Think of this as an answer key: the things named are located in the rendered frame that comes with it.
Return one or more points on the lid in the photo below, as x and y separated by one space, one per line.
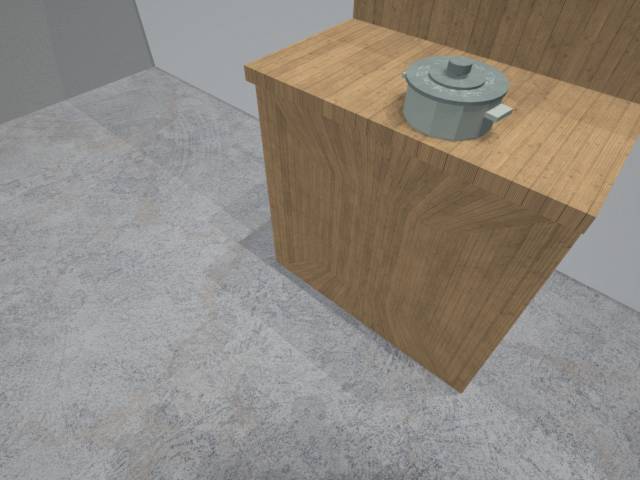
430 78

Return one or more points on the pot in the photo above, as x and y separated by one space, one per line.
451 122

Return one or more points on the knob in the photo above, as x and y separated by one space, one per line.
459 65

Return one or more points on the table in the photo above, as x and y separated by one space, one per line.
436 245

